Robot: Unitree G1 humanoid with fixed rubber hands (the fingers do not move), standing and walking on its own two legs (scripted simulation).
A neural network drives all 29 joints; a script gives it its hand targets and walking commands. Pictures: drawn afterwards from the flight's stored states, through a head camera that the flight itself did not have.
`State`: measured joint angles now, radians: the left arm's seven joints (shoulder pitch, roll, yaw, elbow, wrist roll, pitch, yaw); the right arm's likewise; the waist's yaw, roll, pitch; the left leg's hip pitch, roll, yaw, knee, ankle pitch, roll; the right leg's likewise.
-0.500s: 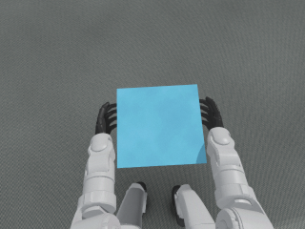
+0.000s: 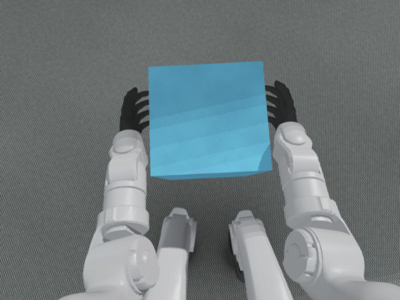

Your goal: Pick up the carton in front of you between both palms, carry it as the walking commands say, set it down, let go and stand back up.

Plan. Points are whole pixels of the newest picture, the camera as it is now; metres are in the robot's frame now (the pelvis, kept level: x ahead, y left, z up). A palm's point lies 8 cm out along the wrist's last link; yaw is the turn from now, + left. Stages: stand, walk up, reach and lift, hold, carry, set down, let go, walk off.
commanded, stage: set down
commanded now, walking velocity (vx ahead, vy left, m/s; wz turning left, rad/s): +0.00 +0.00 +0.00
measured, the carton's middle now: (207, 132) +0.45 +0.02 -0.16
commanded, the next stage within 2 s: none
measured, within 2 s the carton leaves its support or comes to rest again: rests again in 1.48 s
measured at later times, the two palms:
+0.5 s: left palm (151, 137) +0.46 +0.17 -0.25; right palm (264, 126) +0.48 -0.13 -0.24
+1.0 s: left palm (155, 136) +0.48 +0.18 -0.34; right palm (253, 126) +0.52 -0.12 -0.35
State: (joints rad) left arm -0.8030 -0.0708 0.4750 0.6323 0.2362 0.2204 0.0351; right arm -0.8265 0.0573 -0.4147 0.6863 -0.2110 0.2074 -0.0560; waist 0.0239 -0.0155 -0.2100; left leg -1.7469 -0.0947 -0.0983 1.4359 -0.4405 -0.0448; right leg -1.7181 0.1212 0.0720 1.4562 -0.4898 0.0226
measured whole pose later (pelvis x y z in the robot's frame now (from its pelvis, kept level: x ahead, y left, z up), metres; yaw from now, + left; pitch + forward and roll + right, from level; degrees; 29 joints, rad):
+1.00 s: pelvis -0.02 +0.00 -0.19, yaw +0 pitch +42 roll +1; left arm -1.22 0.12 0.40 0.83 0.03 0.19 0.14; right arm -1.34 -0.20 -0.21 0.97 -0.01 0.18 -0.13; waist 0.05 -0.01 0.16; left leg -2.28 -0.12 -0.05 2.12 -0.58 -0.08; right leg -2.26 0.17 0.04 2.15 -0.64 0.05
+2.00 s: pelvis -0.04 -0.01 -0.22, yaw +0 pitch +35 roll +2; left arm -1.35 0.20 0.44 1.10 0.11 0.08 0.02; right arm -1.43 -0.28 -0.24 1.17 -0.09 0.09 -0.02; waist 0.05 -0.01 0.34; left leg -2.24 -0.08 -0.03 2.19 -0.57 -0.07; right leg -2.24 0.11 0.01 2.24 -0.61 0.00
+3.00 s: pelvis -0.02 +0.00 -0.05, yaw +0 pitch +46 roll +1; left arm -1.04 0.24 0.28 0.76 -0.12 0.17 0.08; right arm -1.15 -0.34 -0.17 0.86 0.07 0.19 -0.03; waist 0.06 -0.01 -0.05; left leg -1.94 -0.04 -0.02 1.60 -0.46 -0.02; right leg -1.93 0.06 0.02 1.63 -0.51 0.00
